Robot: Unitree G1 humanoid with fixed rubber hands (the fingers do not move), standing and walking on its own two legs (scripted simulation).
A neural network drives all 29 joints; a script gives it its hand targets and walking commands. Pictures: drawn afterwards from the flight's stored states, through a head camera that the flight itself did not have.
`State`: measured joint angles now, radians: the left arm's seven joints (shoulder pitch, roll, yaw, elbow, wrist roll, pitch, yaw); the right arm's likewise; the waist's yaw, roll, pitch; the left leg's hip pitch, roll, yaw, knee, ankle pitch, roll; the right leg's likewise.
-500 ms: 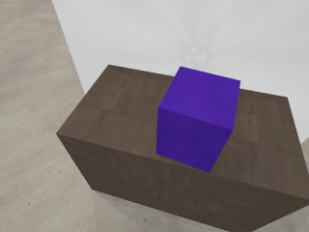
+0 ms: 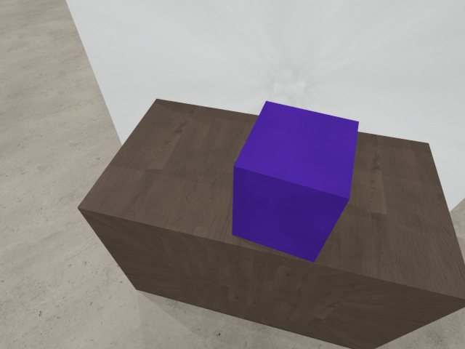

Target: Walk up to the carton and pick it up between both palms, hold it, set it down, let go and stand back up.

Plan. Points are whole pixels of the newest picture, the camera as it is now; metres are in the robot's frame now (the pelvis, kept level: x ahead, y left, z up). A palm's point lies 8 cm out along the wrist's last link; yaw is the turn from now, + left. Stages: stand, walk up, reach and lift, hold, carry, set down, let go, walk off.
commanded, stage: walk up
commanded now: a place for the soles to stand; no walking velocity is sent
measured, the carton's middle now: (290, 182) +0.46 -0.11 -0.02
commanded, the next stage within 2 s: none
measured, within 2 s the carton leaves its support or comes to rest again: neither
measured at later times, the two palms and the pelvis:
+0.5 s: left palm out of the picture +0.03 +0.29 -0.14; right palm out of the picture +0.00 -0.25 -0.12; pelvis -0.02 +0.03 -0.01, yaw -8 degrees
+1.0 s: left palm out of the picture +0.11 +0.24 -0.13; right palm out of the picture -0.08 -0.21 -0.14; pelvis +0.00 +0.03 +0.00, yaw -20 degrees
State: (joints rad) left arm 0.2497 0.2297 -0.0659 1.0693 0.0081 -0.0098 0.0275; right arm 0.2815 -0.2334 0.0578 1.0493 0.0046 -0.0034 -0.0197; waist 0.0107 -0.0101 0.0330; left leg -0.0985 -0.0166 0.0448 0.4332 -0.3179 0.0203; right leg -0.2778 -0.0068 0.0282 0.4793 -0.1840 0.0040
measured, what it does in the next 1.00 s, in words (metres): steps on the spot, turning right: right foot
